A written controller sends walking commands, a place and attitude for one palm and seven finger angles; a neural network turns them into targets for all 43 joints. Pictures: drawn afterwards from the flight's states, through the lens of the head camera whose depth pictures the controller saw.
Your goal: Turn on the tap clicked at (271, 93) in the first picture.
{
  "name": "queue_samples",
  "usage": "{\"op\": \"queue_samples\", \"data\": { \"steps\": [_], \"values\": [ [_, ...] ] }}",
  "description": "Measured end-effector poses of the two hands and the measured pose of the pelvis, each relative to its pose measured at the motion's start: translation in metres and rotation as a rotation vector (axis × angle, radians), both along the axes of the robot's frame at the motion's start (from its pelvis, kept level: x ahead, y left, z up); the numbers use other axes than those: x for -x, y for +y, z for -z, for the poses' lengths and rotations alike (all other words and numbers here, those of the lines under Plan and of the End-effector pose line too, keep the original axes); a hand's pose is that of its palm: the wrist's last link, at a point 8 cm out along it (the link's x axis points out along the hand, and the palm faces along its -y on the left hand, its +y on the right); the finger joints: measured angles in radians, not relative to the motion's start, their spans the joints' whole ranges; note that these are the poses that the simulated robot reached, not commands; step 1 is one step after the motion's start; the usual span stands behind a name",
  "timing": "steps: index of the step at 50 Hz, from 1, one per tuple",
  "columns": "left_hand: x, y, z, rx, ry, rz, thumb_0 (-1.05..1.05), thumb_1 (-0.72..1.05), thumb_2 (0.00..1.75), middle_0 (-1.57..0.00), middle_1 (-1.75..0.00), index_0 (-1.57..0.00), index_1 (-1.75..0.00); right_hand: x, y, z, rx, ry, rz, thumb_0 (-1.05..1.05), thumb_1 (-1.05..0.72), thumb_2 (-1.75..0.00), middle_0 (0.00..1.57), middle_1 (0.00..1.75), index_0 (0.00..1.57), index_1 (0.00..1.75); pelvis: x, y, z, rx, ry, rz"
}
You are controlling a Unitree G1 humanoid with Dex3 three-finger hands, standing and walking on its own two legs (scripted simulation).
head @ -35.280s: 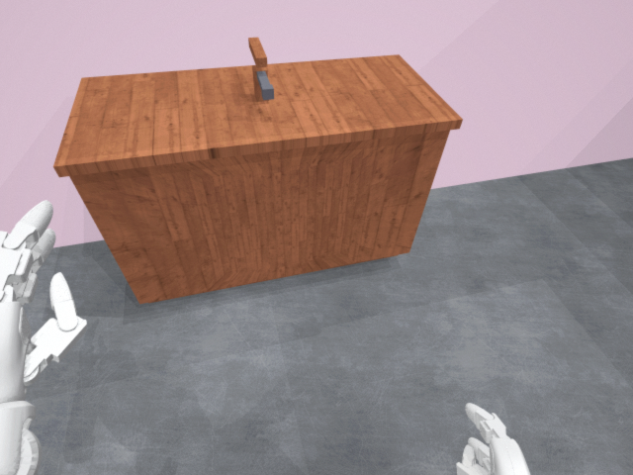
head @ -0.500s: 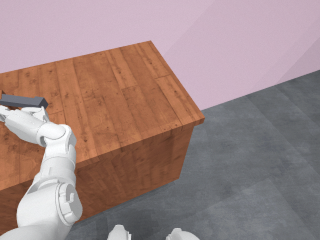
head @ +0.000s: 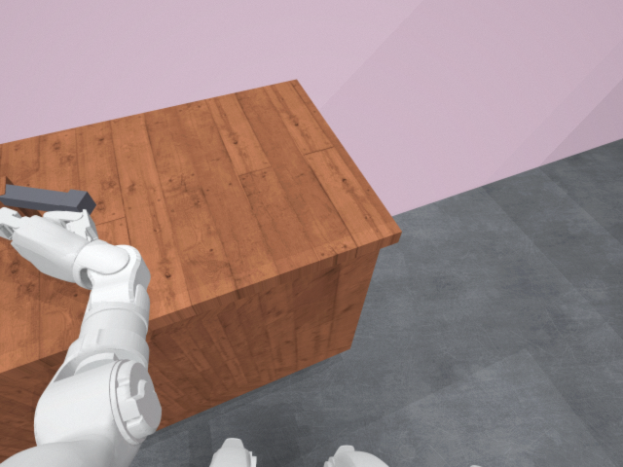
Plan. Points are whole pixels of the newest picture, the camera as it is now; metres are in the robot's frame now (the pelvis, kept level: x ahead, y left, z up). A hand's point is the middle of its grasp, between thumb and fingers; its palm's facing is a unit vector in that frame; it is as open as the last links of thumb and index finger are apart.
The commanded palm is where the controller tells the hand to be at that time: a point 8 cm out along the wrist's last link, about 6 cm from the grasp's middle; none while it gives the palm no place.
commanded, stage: push the lever round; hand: left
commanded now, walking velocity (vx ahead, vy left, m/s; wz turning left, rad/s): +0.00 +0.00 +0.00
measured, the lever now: (78, 204) +0.46 +0.30 +0.07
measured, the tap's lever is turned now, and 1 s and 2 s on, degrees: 58 58 58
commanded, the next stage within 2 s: lift the hand up off the lever in 0.44 s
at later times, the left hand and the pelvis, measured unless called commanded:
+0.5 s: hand (85, 218) +0.43 +0.28 +0.07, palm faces +0.90 -0.42 -0.09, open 8.6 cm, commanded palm +0.43 +0.29 +0.07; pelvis +0.00 +0.00 +0.00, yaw +0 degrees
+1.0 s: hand (85, 215) +0.44 +0.28 +0.08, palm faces +0.91 -0.41 -0.08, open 8.6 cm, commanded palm +0.43 +0.29 +0.09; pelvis +0.00 +0.00 +0.00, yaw +0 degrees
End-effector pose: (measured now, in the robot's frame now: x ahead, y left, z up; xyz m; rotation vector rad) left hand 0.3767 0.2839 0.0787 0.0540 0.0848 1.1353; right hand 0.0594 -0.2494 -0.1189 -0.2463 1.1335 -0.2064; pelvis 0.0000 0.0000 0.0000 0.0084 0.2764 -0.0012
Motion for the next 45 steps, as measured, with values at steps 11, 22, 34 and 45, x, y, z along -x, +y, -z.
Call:
{"op": "queue_samples", "data": {
  "steps": [11,22,34,45],
  "values": [
    [-0.0007,-0.0002,0.0003,0.0,-0.003,-0.005,0.02,0.9,0.9,-0.15,-0.15,0.0,0.0,-0.0032,-0.0024,0.0012,-0.001,0.005,-0.002,0.01,-0.9,-0.9,0.2,0.3,0.2,0.3,-0.0026,-0.0027,0.0002,-0.003,0.003,-0.002],
    [-0.0002,0.0002,0.0005,-0.001,0.002,-0.001,0.02,0.9,0.9,-0.15,-0.15,0.0,0.0,-0.0047,-0.0056,0.0021,0.001,0.0,-0.002,0.01,-0.91,-0.9,0.2,0.3,0.2,0.3,-0.0019,-0.0041,0.0014,-0.004,0.004,-0.002],
    [0.0003,0.0002,-0.0009,0.011,0.003,0.003,0.02,0.9,0.9,-0.15,-0.15,0.0,0.0,-0.0004,-0.0062,0.0026,0.001,0.004,0.004,0.01,-0.91,-0.9,0.2,0.3,0.2,0.3,0.0003,-0.0045,0.0015,-0.004,0.002,-0.002],
    [-0.0009,-0.0007,-0.003,0.028,0.008,-0.007,0.02,0.9,0.9,-0.15,-0.15,0.0,0.0,0.0022,-0.0041,-0.0007,-0.001,0.001,0.005,0.01,-0.9,-0.9,0.2,0.3,0.2,0.3,-0.0012,-0.0035,-0.0016,-0.003,-0.006,0.0]
  ]
}}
